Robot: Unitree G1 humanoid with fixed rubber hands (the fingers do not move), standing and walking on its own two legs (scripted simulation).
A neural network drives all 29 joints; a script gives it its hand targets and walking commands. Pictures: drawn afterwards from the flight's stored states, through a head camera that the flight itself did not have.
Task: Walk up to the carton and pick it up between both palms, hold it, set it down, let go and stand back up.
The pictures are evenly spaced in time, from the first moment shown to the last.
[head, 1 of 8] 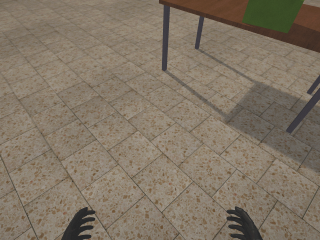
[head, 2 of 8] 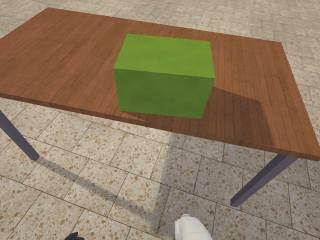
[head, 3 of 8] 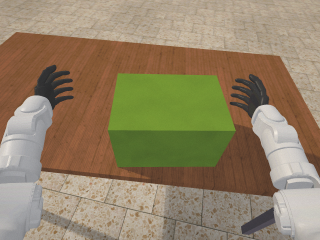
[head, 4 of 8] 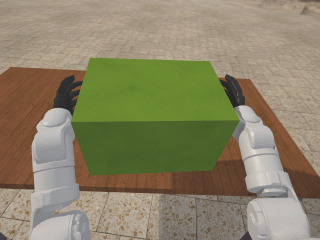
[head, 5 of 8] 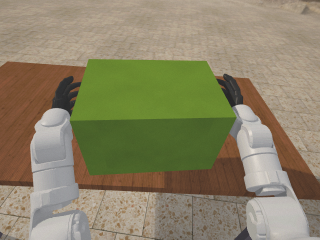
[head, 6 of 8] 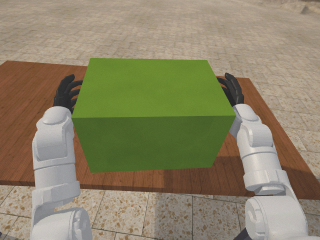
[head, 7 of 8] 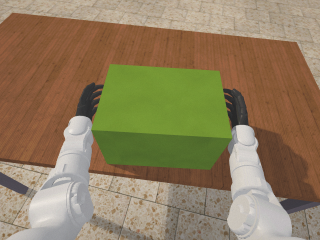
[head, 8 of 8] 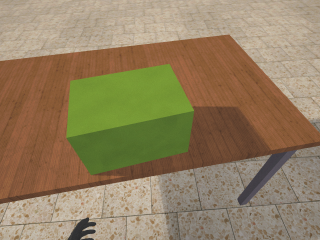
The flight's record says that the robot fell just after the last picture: no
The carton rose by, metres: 0.17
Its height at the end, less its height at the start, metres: +0.00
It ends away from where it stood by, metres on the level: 0.04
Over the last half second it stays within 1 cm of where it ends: yes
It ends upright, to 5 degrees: yes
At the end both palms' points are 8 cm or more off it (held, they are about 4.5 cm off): yes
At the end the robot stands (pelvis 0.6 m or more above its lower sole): yes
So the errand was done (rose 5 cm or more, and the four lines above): yes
